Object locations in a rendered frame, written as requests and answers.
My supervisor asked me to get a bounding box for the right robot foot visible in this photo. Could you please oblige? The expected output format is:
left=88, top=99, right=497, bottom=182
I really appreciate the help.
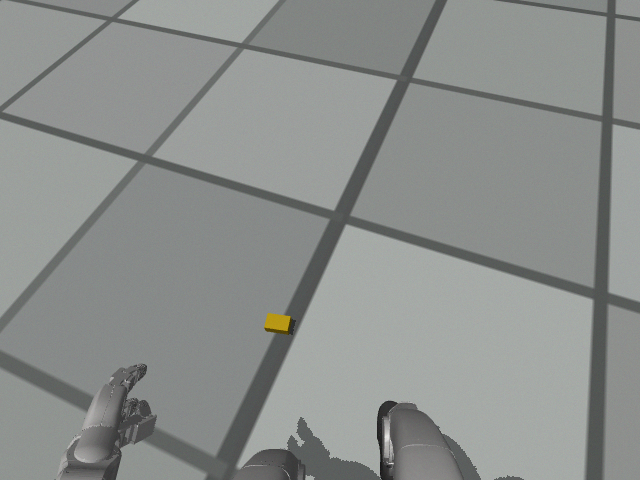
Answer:
left=377, top=401, right=397, bottom=480

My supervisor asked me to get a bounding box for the left robot arm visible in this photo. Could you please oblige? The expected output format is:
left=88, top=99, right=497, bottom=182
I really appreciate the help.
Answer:
left=54, top=426, right=122, bottom=480

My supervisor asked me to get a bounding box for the left robot hand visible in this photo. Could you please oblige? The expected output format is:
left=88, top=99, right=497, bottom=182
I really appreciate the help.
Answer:
left=81, top=364, right=157, bottom=448

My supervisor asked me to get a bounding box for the small box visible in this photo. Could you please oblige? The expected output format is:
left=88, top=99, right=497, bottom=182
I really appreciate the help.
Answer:
left=264, top=313, right=292, bottom=335

